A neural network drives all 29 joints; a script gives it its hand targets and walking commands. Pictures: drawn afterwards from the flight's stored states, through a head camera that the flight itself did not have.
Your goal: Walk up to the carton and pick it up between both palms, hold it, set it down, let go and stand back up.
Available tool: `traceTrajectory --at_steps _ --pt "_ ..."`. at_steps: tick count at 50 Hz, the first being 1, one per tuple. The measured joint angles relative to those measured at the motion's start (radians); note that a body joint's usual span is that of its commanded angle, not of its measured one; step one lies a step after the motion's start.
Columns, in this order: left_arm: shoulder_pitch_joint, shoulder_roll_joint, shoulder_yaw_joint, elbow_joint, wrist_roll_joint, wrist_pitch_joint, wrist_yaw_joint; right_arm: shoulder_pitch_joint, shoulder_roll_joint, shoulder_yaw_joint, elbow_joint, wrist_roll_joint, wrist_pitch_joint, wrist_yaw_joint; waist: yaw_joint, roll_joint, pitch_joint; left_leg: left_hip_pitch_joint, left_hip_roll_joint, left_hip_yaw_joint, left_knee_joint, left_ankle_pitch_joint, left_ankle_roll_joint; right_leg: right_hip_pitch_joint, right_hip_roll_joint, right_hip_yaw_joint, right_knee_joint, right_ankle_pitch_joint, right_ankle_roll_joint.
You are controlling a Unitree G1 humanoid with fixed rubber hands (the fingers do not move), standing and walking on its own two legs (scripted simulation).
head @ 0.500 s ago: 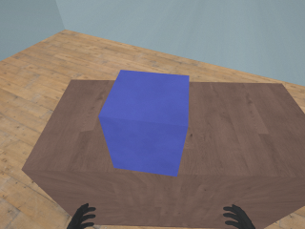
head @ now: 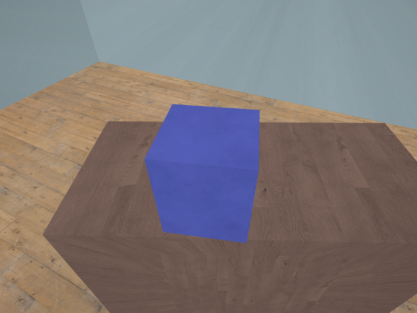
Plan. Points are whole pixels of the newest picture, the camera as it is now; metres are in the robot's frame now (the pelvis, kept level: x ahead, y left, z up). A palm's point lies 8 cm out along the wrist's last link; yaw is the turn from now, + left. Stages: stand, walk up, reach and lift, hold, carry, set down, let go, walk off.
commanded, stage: stand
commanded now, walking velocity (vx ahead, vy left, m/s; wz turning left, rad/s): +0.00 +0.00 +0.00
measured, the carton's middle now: (209, 173) +0.45 +0.01 +0.04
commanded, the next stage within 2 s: none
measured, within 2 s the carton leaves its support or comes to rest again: neither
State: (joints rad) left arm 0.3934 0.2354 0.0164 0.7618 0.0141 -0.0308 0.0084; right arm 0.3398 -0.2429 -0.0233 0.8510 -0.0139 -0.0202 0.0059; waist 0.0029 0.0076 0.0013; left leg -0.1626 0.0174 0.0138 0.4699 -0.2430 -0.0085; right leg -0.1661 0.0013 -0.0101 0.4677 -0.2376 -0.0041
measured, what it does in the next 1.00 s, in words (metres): stands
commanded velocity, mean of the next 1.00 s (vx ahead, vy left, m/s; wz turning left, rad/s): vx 0.00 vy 0.00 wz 0.00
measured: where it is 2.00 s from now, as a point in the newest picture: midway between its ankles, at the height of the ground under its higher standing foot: outside the picture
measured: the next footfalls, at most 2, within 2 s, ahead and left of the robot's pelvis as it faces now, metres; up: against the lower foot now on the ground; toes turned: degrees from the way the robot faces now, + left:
none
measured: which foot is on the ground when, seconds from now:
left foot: down 0.00-1.00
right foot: down 0.00-1.00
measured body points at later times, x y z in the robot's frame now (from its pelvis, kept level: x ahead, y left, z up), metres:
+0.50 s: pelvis -0.04 +0.01 +0.00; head -0.06 +0.00 +0.45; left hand -0.06 +0.26 -0.14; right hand -0.04 -0.25 -0.15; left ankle +0.01 +0.12 -0.74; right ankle +0.01 -0.12 -0.74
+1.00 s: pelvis -0.03 +0.00 +0.00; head -0.05 +0.00 +0.45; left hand -0.04 +0.24 -0.15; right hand -0.04 -0.25 -0.15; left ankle +0.01 +0.12 -0.74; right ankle +0.01 -0.12 -0.74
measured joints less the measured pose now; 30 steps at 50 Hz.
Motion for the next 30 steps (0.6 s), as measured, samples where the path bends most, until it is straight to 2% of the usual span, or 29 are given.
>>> traceTrajectory --at_steps 30 --pt "0.077 -0.025 -0.006 0.145 0.005 0.019 0.010 0.062 0.013 0.013 0.100 0.003 0.020 -0.016 0.001 -0.008 -0.006 -0.105 -0.013 0.008 0.037 0.035 0.008 -0.112 -0.013 0.010 0.048 0.044 0.009"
